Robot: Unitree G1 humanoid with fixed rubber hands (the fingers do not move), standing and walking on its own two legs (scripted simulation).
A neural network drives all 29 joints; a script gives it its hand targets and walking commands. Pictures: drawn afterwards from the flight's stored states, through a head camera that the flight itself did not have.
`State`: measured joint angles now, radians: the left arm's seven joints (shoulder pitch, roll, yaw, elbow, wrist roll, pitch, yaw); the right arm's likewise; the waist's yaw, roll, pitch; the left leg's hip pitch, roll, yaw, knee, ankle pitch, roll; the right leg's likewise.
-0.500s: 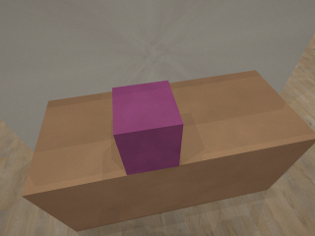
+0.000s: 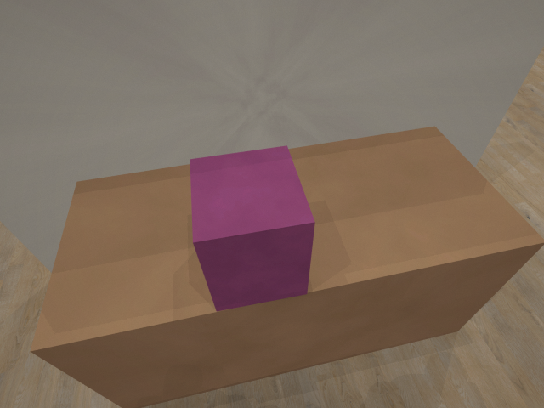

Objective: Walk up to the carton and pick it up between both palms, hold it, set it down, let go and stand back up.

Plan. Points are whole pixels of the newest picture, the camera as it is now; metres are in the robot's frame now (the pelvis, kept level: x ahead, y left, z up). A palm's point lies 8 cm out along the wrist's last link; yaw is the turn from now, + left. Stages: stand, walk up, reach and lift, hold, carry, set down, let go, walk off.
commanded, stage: walk up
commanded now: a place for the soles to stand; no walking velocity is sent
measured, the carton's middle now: (251, 229) +0.49 +0.05 -0.07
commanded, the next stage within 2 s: reach and lift in 0.16 s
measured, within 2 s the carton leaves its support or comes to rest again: neither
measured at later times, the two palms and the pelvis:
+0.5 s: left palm out of the picture +0.11 +0.24 -0.11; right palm (432, 407) +0.17 -0.24 -0.13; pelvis -0.06 -0.02 -0.04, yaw +9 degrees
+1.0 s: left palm out of the picture +0.07 +0.23 -0.11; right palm out of the picture +0.12 -0.21 -0.13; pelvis -0.08 -0.04 -0.04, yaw +13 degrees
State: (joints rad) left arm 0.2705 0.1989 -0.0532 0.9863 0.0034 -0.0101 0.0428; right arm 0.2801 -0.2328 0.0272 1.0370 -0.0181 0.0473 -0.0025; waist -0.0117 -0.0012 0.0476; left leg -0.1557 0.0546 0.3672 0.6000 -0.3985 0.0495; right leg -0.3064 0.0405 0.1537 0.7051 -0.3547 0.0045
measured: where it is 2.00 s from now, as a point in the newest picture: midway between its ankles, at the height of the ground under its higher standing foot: outside the picture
